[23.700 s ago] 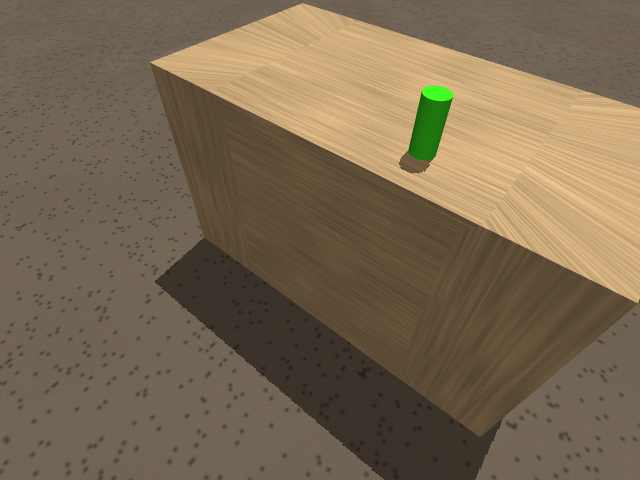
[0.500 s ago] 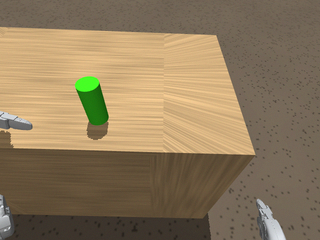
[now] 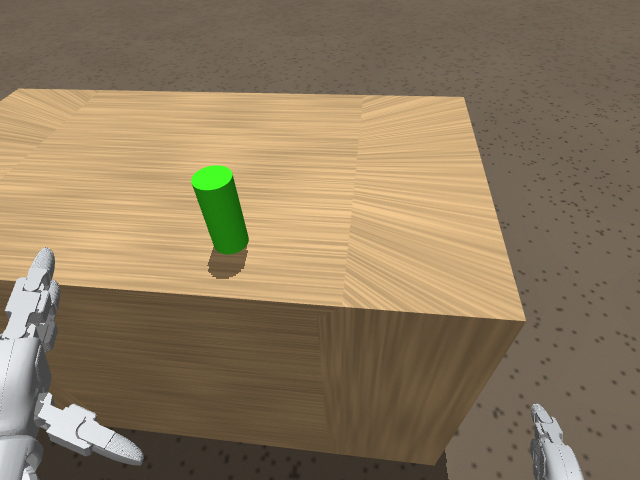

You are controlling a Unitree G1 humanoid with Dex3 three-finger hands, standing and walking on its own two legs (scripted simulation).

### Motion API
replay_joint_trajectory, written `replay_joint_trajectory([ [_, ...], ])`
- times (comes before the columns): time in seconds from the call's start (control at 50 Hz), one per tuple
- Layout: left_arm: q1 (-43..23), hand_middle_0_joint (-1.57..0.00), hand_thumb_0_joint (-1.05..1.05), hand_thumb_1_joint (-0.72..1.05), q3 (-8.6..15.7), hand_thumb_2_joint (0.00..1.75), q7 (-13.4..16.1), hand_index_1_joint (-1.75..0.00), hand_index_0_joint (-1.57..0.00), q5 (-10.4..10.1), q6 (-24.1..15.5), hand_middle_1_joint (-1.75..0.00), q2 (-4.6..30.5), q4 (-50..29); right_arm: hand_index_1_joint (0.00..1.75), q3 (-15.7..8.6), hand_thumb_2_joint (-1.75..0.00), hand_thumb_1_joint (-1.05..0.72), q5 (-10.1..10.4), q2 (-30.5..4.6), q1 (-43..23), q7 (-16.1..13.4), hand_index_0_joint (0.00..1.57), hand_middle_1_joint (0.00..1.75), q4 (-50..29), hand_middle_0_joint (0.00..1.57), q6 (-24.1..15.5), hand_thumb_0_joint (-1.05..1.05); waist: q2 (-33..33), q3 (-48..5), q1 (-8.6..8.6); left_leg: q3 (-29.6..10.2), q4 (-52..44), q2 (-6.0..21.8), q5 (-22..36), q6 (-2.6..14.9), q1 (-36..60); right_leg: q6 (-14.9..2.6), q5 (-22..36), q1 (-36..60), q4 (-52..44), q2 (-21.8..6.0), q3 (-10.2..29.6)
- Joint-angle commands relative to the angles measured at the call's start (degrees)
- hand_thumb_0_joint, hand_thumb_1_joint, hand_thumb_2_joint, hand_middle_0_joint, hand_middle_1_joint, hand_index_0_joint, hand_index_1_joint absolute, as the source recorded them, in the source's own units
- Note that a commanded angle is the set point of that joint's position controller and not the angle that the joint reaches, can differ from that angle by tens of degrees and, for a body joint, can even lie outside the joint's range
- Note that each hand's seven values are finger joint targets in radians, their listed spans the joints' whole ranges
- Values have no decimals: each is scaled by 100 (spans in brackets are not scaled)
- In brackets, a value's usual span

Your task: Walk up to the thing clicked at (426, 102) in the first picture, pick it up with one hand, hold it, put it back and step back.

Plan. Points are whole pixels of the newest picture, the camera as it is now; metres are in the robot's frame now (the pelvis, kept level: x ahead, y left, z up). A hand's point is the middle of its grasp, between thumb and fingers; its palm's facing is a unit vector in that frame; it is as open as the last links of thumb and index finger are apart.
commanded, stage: sink last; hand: left
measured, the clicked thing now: (222, 212) +0.49 +0.20 +0.07
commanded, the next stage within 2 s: home in 0.28 s
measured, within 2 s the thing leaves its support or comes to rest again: neither
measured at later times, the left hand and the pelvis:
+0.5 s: hand (52, 398) +0.16 +0.26 +0.14, palm faces +0.37 -0.83 -0.42, open 17.6 cm; pelvis -0.03 +0.00 +0.00, yaw +0 degrees
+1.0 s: hand (204, 472) +0.15 +0.17 -0.08, palm faces +0.06 -0.98 -0.18, open 17.7 cm; pelvis -0.02 +0.01 +0.00, yaw +0 degrees
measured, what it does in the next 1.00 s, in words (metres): stands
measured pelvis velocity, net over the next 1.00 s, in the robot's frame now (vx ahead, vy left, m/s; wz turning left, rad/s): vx -0.02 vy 0.01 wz -0.01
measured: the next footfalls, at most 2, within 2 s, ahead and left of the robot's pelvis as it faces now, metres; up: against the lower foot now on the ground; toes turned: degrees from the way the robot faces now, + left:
none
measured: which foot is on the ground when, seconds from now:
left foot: down 0.00-1.00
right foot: down 0.00-1.00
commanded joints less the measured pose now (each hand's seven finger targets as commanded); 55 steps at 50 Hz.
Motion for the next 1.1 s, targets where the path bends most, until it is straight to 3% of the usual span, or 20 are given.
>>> replay_joint_trajectory([
  [0.0,-60,-5,0,-52,1027,1,166,-4,-6,-2,-656,-5,1309,-1644,5,-529,-5,54,-10,-821,-147,-130,5,5,-999,6,-450,0,-324,-37,-121,438,-696,-202,609,213,-127,-85,476,74,-785,139,-311],
  [0.06,-697,-5,0,-53,1173,2,193,-5,-6,-1,-841,-6,1497,-1986,5,-415,-5,53,-46,-566,-57,-157,5,5,-877,6,-506,0,-258,106,-152,456,-761,-245,204,229,-178,-51,68,-35,-907,72,-231],
  [0.12,-295,-6,0,-56,989,4,136,-6,-6,-11,-904,-6,1029,-686,5,-339,-6,52,-26,-527,-298,-160,5,5,-1188,6,-637,0,-672,550,-206,442,-815,-232,-197,245,-307,-21,-494,-191,-1064,31,-140],
  [0.2,-586,-5,0,-53,1165,3,73,-5,-5,-7,-1199,-6,1263,-757,5,-431,-5,54,-40,-649,-191,-128,5,5,-993,6,-758,0,-449,391,-79,421,-798,-284,-80,235,-232,-19,-517,-92,-1109,-49,-21],
  [0.28,-408,-6,0,-56,1141,3,78,-6,-6,2,-1407,-6,1207,-644,5,-93,-6,52,-18,-408,-297,-63,5,5,-1019,6,-901,0,-389,343,118,430,-851,-278,-1,239,-290,-40,-412,83,-1047,-31,-71],
  [0.38,-866,-5,0,-56,1490,6,175,-5,-5,24,-1571,-5,1608,-480,13,-631,-14,41,-56,-989,-502,-130,12,13,-1173,12,-999,0,-377,90,-4,367,-1027,-235,-110,230,-174,-58,-395,253,-1041,46,-151],
  [0.42,-762,-5,0,-60,1340,3,201,-5,-5,38,-1615,-5,1435,-283,17,-426,-30,25,-42,-767,-552,-129,12,17,-1176,12,-1048,0,-325,132,23,376,-1068,-239,-175,233,-232,-72,-457,321,-1068,53,-138],
  [0.46,-231,-5,0,-59,867,4,178,-5,-5,84,-1542,-5,891,582,17,-94,-45,9,-46,-462,-444,-104,12,17,-861,12,-1059,0,-398,508,33,354,-1176,-215,-292,249,-368,-73,-424,242,-1038,96,-203],
  [0.56,-667,-5,0,-56,-27,6,95,-6,-5,161,-1636,-6,313,532,20,817,-56,-31,-45,306,-862,-20,14,20,-613,14,-1127,0,14,440,88,301,-1273,-181,-331,258,-475,-89,-276,276,-915,135,-288],
  [0.6,-394,-5,0,-55,-85,6,83,-6,-5,169,-1610,-6,346,816,21,676,-60,-37,-57,141,-699,-35,15,21,-439,15,-1143,0,-84,405,-15,300,-1238,-171,-220,258,-432,-78,-132,228,-884,155,-312],
  [0.62,-225,-5,0,-52,-85,8,97,-6,-6,201,-1533,-7,401,1146,21,215,-61,-39,-87,-415,-564,-96,15,21,-455,15,-1139,0,-145,322,-187,316,-1242,-163,-256,258,-369,-83,-107,192,-883,178,-298],
  [0.66,-198,-5,0,-54,83,7,110,-6,-5,239,-1423,-6,650,1259,23,-192,-66,-48,-142,-944,-282,-155,16,23,-322,16,-1115,0,-230,109,-298,303,-1203,-136,-99,239,-171,-79,54,176,-873,192,-311],
  [0.74,-495,-4,0,-61,-248,1,176,-4,-4,312,-1209,-4,519,1279,27,-245,-81,-73,-185,-865,-515,-195,18,27,-421,18,-1143,0,-77,-368,-382,286,-1037,-131,754,188,122,-95,806,332,-725,199,-320],
  [0.86,-1107,-4,0,-61,-1588,2,127,-4,-4,448,-936,-5,-611,3215,30,895,-90,-90,-133,225,-1371,-119,20,30,-448,20,-1132,0,-597,113,-362,177,-906,-80,373,212,-401,-113,361,-145,-636,149,-315],
  [0.92,-1431,-5,0,-55,-1376,6,186,-6,-5,456,-943,-6,-252,3000,30,794,-90,-90,-193,26,-885,-170,20,30,-626,20,-1075,0,-308,-574,-294,228,-848,-113,558,188,-222,-103,601,215,-587,125,-282],
  [0.94,-1124,-5,0,-56,-1087,5,238,-5,-5,459,-879,-5,43,3273,30,551,-90,-90,-204,-272,-521,-199,20,30,-528,20,-1018,0,-54,-742,-285,276,-813,-116,765,150,-122,-126,779,289,-553,140,-268],
  [1.0,-907,-5,0,-57,-876,5,303,-5,-5,452,-633,-5,321,3868,30,181,-90,-90,-229,-803,-246,-242,20,30,-449,20,-913,0,71,-608,-317,399,-768,-135,1013,107,-102,-149,954,317,-567,139,-202],
  [1.02,-1781,-4,0,-60,-329,3,483,-4,-4,468,-776,-4,771,2562,30,531,-90,-90,-244,-575,-748,-241,20,30,376,20,-877,0,429,-1016,-27,313,-570,-159,1203,45,-65,-185,1081,496,-457,165,-208],
  [1.04,-1334,-4,0,-61,-783,1,485,-4,-4,487,-678,-4,311,3265,30,603,-90,-90,-217,-481,-727,-271,20,30,264,20,-864,0,286,-746,-251,369,-556,-159,1164,56,-83,-182,1054,469,-535,175,-192],
  [1.08,-1035,-4,0,-60,-1087,3,524,-4,-4,454,-528,-4,20,3399,30,596,-90,-90,-191,-499,-819,-287,20,30,151,20,-884,0,96,-488,-337,359,-567,-125,1249,73,-169,-183,1167,394,-519,198,-214],
])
